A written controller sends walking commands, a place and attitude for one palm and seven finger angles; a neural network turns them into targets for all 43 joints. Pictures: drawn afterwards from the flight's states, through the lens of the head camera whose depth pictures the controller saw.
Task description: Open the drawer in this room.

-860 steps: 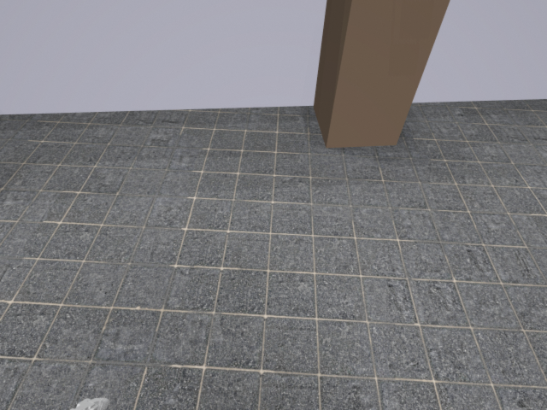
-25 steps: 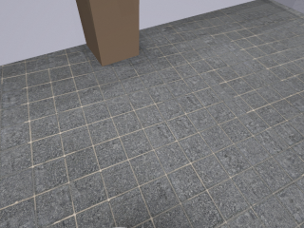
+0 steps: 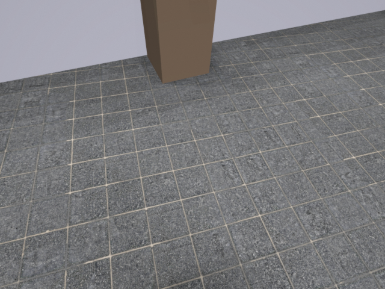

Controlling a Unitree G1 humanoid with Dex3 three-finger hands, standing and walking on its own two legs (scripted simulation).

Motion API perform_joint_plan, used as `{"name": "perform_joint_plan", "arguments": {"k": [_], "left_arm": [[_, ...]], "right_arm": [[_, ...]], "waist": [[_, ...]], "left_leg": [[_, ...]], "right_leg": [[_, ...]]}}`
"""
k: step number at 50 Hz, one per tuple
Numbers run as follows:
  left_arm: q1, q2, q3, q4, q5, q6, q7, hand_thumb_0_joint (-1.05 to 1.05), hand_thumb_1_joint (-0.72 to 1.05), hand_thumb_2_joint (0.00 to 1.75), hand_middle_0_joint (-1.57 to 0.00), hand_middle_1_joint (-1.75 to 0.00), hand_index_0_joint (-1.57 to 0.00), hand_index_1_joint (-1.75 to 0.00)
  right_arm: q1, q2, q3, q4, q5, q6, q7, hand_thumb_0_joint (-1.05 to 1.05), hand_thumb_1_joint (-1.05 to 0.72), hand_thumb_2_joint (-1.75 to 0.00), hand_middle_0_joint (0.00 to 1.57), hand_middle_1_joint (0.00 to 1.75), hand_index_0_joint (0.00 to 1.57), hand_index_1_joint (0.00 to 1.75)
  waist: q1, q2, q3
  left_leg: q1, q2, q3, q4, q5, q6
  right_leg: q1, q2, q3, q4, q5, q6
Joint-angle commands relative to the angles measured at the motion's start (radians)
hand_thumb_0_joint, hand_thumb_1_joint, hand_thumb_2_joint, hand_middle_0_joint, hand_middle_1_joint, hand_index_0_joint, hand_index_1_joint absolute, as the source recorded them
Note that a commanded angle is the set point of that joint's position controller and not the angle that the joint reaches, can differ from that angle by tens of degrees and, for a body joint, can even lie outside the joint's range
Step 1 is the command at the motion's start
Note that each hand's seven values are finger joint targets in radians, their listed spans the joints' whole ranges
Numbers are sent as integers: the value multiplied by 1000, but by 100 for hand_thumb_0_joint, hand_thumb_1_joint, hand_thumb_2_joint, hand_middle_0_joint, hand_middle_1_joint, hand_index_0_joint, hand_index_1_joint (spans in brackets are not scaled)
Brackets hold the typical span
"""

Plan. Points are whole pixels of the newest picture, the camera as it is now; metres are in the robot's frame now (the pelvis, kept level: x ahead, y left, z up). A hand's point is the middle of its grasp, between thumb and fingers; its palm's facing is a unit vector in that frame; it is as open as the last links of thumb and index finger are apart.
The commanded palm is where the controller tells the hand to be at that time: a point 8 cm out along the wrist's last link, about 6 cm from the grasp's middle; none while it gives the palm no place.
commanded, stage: turn or walk to find it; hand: left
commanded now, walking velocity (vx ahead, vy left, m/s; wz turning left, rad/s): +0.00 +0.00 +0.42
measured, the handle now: out of the picture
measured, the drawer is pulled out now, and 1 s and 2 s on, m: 0.00 0.00 0.00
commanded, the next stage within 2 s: stand and wait in 1.12 s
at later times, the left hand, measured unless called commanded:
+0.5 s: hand out of the picture +0.04 +0.18 -0.14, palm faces +0.20 -0.93 -0.29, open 7.3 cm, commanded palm none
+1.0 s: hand out of the picture -0.13 +0.20 -0.17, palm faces +0.45 -0.86 -0.25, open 7.4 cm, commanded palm none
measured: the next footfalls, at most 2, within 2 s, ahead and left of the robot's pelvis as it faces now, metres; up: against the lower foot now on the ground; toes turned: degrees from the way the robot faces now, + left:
left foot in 0.02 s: +0.04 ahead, +0.12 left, +0.00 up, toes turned +5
right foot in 0.42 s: +0.03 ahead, -0.13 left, +0.00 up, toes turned +6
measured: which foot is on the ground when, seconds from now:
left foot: up 0.00-0.00, down 0.02-0.42, up 0.44-0.84, down 0.86-1.00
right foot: down 0.00-0.02, up 0.04-0.40, down 0.42-0.86, up 0.88-1.00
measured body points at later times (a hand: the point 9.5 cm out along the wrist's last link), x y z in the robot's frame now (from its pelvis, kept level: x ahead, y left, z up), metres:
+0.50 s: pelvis -0.02 -0.03 +0.01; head +0.01 -0.06 +0.45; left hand +0.02 +0.23 -0.12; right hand +0.08 -0.27 -0.16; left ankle -0.03 +0.11 -0.69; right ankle -0.01 -0.13 -0.73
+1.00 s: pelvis -0.05 -0.01 +0.01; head -0.03 +0.03 +0.45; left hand -0.15 +0.25 -0.15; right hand +0.15 -0.19 -0.13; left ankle -0.12 +0.09 -0.73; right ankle -0.02 -0.14 -0.67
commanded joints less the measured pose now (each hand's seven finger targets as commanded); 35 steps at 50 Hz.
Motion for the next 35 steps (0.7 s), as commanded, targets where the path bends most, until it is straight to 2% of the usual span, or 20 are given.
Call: {"name": "perform_joint_plan", "arguments": {"k": [1,2,3,4,6,8,11,15,17,18,19,20,21,22,23,24,25,26,28,35], "left_arm": [[37,124,42,-94,-23,10,6,0,90,90,-20,-30,-20,-30],[-22,114,32,-114,-15,16,9,0,90,90,-20,-30,-20,-30],[-73,113,36,-115,-15,24,12,0,90,90,-20,-30,-20,-30],[-91,121,39,-106,-16,24,8,0,90,90,-20,-30,-20,-30],[-52,112,37,-89,-14,16,-2,0,90,90,-20,-30,-20,-30],[-41,105,33,-87,-18,14,-5,0,90,90,-20,-30,-20,-30],[-62,105,32,-103,-20,16,-3,0,90,90,-20,-30,-20,-30],[-53,106,29,-119,-24,12,1,0,90,90,-20,-30,-20,-30],[-22,111,31,-113,-27,9,3,0,90,90,-20,-30,-20,-30],[16,116,32,-107,-27,4,4,0,90,90,-20,-30,-20,-30],[47,131,34,-100,-27,-4,7,0,90,90,-20,-30,-20,-30],[67,185,43,-100,-18,-15,13,0,90,90,-20,-30,-20,-30],[64,267,62,-108,-5,-22,19,0,90,90,-20,-30,-20,-30],[59,276,67,-126,-12,-22,18,0,90,90,-20,-30,-20,-30],[20,245,65,-135,-13,-21,20,0,90,90,-20,-30,-20,-30],[-29,214,54,-147,-13,-19,16,0,90,90,-20,-30,-20,-30],[-68,191,48,-157,-14,-19,18,0,90,90,-20,-30,-20,-30],[-78,176,43,-164,-12,-25,17,0,90,90,-20,-30,-20,-30],[-33,172,41,-157,-11,-30,16,0,90,90,-20,-30,-20,-30],[86,227,55,-104,-3,-23,13,0,90,90,-20,-30,-20,-30]], "right_arm": [[82,-213,-42,-75,-14,-40,-2,0,-90,-90,20,30,20,30],[108,-246,-51,-65,-14,-36,-8,0,-90,-90,20,30,20,30],[99,-231,-51,-58,-17,-37,-17,0,-90,-90,20,30,20,30],[57,-206,-43,-65,-18,-35,-21,0,-90,-90,20,30,20,30],[2,-178,-32,-84,-19,-41,-23,0,-90,-90,20,30,20,30],[10,-184,-34,-86,-16,-42,-23,0,-90,-90,20,30,20,30],[27,-190,-37,-91,-17,-35,-20,0,-90,-90,20,30,20,30],[14,-201,-45,-108,-21,-25,-14,0,-90,-90,20,30,20,30],[-2,-202,-48,-118,-21,-21,-11,0,-90,-90,20,30,20,30],[-14,-201,-50,-124,-17,-19,-9,0,-90,-90,20,30,20,30],[-18,-190,-48,-130,-11,-18,-7,0,-90,-90,20,30,20,30],[-8,-149,-44,-136,-2,-19,-2,0,-90,-90,20,30,20,30],[-7,-84,-31,-164,0,-21,3,0,-90,-90,20,30,20,30],[-58,-125,-41,-174,-12,-5,-1,0,-90,-90,20,30,20,30],[-68,-137,-48,-166,-15,7,0,0,-90,-90,20,30,20,30],[-44,-127,-50,-141,-14,12,6,0,-90,-90,20,30,20,30],[-8,-116,-47,-126,-14,16,11,0,-90,-90,20,30,20,30],[11,-105,-43,-115,-15,18,15,0,-90,-90,20,30,20,30],[9,-102,-38,-112,-13,17,16,0,-90,-90,20,30,20,30],[-108,-93,-15,-136,-3,6,12,0,-90,-90,20,30,20,30]], "waist": [[-32,304,-111],[-63,311,-123],[-63,296,-100],[-47,247,-59],[-14,170,-72],[-18,156,-109],[-32,159,-108],[-28,184,-115],[-13,187,-117],[6,175,-132],[21,142,-143],[29,28,-154],[27,-228,-125],[55,-262,-84],[33,-219,-25],[-2,-121,2],[-29,-84,-7],[-35,-106,-10],[-18,-138,-41],[51,-159,-86]], "left_leg": [[232,312,-399,-352,482,135],[171,379,-461,-398,459,221],[129,347,-454,-402,405,229],[88,312,-422,-397,365,224],[99,256,-335,-367,415,203],[159,224,-293,-341,508,196],[157,222,-318,-347,490,202],[126,209,-365,-329,493,200],[81,186,-377,-311,485,186],[63,167,-368,-279,476,168],[10,131,-350,-231,427,133],[-106,68,-295,-130,299,78],[-278,-69,-131,51,0,5],[-263,-57,-139,249,-189,1],[-253,-37,-169,390,-161,8],[-254,-29,-164,478,-96,5],[-247,-15,-148,511,-59,-2],[-238,-11,-130,525,-14,-13],[-235,-8,-106,505,3,-30],[-175,5,-39,222,-92,-41]], "right_leg": [[-257,11,-5,236,-133,34],[-258,30,69,388,-300,26],[-285,27,130,463,-270,19],[-296,23,151,493,-218,15],[-276,32,149,474,-144,21],[-264,51,138,412,-128,29],[-236,69,139,345,-130,31],[-146,92,134,185,-128,24],[-67,109,122,70,-80,19],[-6,111,114,-34,-11,20],[92,99,112,-175,88,18],[213,-8,214,-281,124,-8],[262,-246,440,-318,195,-106],[100,-341,495,-343,240,-190],[-1,-310,466,-352,202,-211],[-21,-246,372,-329,222,-193],[-22,-217,301,-303,268,-174],[-7,-179,232,-283,327,-156],[49,-165,187,-263,405,-153],[189,-214,168,-211,577,-190]]}}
